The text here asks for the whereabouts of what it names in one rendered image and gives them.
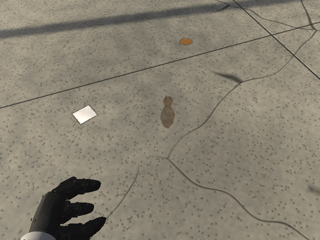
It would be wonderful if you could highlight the robot left hand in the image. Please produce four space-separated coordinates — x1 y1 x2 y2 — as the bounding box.
29 176 107 240

